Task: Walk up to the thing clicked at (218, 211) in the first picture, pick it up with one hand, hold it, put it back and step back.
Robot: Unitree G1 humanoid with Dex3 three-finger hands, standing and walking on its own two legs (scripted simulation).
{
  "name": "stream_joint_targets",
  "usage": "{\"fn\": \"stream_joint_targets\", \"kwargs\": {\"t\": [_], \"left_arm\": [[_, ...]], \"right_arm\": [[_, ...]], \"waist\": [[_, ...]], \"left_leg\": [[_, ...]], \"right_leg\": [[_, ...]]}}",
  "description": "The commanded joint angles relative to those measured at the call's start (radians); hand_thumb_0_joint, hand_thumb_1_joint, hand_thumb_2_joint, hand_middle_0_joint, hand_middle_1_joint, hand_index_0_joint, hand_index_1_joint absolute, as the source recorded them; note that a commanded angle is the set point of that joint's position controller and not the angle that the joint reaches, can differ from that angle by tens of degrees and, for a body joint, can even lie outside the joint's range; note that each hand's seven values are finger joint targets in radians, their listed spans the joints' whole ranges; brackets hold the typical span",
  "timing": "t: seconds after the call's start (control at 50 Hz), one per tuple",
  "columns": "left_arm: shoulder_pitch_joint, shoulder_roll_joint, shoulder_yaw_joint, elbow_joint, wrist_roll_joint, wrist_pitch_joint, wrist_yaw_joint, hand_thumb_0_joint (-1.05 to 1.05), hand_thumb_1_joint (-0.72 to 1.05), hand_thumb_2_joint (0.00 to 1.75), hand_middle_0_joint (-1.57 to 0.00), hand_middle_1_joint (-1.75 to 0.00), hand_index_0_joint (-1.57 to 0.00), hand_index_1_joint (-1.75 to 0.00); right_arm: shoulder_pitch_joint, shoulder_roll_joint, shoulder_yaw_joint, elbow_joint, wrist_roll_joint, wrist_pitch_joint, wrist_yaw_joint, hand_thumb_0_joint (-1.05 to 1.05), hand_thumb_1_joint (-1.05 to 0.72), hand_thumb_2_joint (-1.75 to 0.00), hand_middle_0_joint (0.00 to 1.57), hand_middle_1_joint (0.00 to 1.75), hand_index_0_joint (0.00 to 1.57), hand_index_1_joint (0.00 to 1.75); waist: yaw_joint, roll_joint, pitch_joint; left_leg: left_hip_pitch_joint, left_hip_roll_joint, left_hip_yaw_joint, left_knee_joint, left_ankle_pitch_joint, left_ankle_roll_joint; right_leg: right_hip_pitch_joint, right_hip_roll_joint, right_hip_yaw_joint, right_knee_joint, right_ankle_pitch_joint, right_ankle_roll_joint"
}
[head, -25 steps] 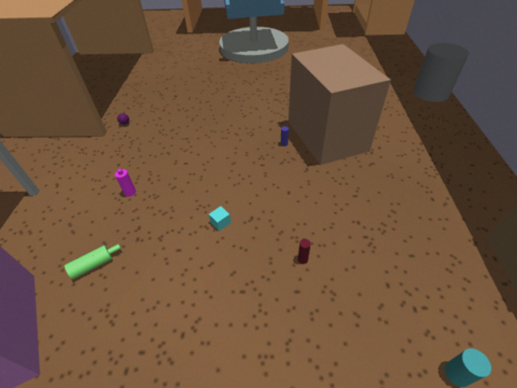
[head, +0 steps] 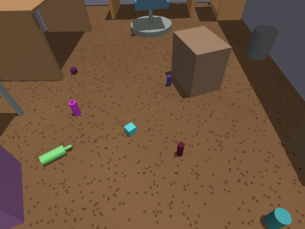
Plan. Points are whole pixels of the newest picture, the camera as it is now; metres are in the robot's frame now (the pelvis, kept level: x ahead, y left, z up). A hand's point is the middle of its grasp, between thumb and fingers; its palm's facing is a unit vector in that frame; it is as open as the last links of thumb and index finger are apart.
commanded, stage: stand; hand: left
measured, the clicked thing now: (130, 129) +1.02 +0.25 -0.75
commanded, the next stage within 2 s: walk up in 0.62 s
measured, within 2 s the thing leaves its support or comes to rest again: neither
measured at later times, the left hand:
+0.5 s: hand out of the picture +0.08 +0.25 -0.15, palm faces -0.04 -0.94 -0.35, open 7.4 cm
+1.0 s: hand out of the picture +0.14 +0.23 -0.14, palm faces -0.06 -0.91 -0.41, open 7.4 cm
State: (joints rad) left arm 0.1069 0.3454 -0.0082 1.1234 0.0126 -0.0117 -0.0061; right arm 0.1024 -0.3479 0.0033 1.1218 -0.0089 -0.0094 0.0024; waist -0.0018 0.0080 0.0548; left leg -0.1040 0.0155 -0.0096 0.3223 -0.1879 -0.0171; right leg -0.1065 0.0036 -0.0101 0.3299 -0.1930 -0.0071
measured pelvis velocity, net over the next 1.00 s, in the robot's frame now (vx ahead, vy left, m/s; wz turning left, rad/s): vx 0.07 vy -0.05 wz -0.05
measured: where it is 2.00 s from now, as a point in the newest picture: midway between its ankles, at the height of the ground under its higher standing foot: (171, 199)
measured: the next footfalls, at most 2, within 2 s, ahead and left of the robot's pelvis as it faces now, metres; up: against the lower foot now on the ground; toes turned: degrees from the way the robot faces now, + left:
right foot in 0.88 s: +0.13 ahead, -0.16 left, +0.00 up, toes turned -5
left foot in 1.32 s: +0.36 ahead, +0.08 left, +0.00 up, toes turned +2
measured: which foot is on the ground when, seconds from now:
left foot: down 0.00-0.90, up 0.92-1.00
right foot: down 0.00-0.70, up 0.72-0.86, down 0.88-1.00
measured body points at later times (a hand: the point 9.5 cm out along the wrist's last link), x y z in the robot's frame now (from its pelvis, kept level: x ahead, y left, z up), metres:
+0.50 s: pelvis +0.00 +0.00 +0.00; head +0.01 +0.00 +0.45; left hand +0.08 +0.30 -0.13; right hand +0.08 -0.30 -0.13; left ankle -0.01 +0.13 -0.75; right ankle -0.01 -0.11 -0.75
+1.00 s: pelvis +0.07 -0.05 -0.02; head +0.08 -0.07 +0.43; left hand +0.14 +0.28 -0.11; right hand +0.08 -0.39 -0.15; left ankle +0.02 +0.10 -0.69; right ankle +0.09 -0.16 -0.75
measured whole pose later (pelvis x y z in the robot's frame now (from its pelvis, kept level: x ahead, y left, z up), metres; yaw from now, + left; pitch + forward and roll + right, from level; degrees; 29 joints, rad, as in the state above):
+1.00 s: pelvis +0.07 -0.05 -0.02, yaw -3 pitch -4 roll +0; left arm 0.27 0.40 0.08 0.95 0.03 -0.07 -0.06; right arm 0.30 -0.44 -0.08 1.00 -0.03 0.00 0.05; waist 0.00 0.05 0.07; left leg -0.28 0.01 -0.07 0.99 -0.44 0.04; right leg -0.22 0.00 -0.04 0.56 -0.28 -0.03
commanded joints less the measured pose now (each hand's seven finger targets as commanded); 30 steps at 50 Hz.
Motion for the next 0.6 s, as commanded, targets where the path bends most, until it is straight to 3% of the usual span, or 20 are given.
{"fn": "stream_joint_targets", "kwargs": {"t": [0.0, 0.58], "left_arm": [[-0.036, 0.212, 0.041, -0.058, -0.007, -0.023, 0.017, 0.0, 0.9, 0.9, -0.2, -0.3, -0.2, -0.3], [-0.025, 0.217, 0.045, -0.06, -0.006, -0.022, 0.016, 0.0, 0.9, 0.9, -0.2, -0.3, -0.2, -0.3]], "right_arm": [[-0.028, -0.204, -0.036, -0.055, 0.003, -0.021, -0.015, 0.0, -0.9, -0.9, 0.2, 0.3, 0.2, 0.3], [-0.027, -0.212, -0.039, -0.057, 0.001, -0.023, -0.015, 0.0, -0.9, -0.9, 0.2, 0.3, 0.2, 0.3]], "waist": [[0.003, -0.008, -0.085], [0.007, 0.001, -0.081]], "left_leg": [[0.024, 0.114, -0.082, -0.033, 0.177, 0.039], [0.031, 0.116, -0.079, -0.048, 0.166, 0.038]], "right_leg": [[0.014, -0.133, 0.101, -0.048, 0.188, -0.022], [0.018, -0.133, 0.104, -0.057, 0.175, -0.025]]}}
